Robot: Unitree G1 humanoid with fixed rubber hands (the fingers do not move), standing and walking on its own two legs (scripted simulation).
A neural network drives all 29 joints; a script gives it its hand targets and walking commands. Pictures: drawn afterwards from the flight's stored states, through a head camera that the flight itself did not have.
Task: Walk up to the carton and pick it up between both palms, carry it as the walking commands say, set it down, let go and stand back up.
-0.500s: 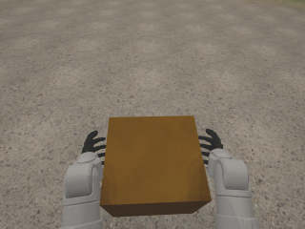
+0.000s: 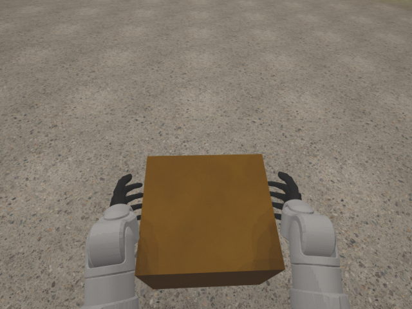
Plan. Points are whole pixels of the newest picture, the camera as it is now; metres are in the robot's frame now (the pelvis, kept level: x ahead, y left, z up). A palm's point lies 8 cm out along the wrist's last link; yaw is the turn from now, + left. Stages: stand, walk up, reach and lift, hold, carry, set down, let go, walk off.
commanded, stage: carry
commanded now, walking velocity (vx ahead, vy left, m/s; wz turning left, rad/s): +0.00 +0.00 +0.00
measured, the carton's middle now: (206, 223) +0.32 +0.00 +0.00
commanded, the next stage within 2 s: none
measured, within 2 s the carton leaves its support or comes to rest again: neither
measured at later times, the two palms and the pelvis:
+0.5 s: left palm (122, 212) +0.29 +0.16 +0.09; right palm (291, 208) +0.29 -0.16 +0.09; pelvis +0.00 +0.00 +0.00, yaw +0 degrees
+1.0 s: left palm (164, 153) +0.44 +0.09 +0.10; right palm (303, 157) +0.42 -0.22 +0.10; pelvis +0.15 -0.05 +0.01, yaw -2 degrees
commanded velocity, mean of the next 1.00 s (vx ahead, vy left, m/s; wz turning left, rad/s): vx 0.28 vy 0.00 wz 0.00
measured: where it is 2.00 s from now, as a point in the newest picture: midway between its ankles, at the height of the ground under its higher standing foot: (221, 240)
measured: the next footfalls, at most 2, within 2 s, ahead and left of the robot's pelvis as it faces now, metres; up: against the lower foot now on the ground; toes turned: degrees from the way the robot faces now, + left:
right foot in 0.86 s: +0.11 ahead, -0.18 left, +0.00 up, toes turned -8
left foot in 1.08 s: +0.27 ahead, +0.06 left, +0.00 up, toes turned +5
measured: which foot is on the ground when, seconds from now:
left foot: down 0.00-0.88, up 0.90-1.00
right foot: down 0.00-0.56, up 0.58-0.84, down 0.86-1.00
